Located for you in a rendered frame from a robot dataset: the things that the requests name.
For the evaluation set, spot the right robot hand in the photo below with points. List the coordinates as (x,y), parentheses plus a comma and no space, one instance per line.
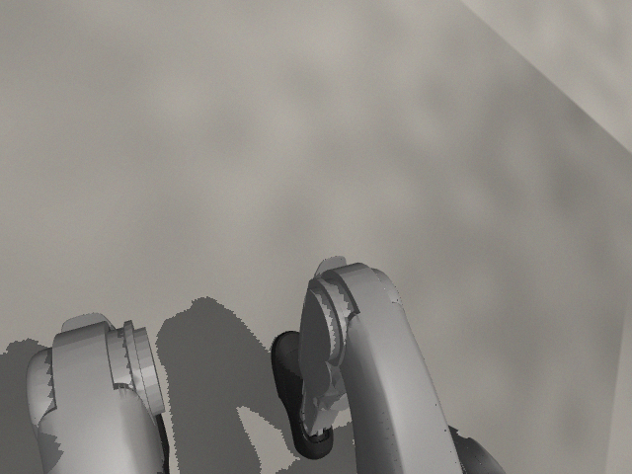
(473,457)

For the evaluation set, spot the right robot foot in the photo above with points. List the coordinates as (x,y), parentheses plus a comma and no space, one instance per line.
(289,382)

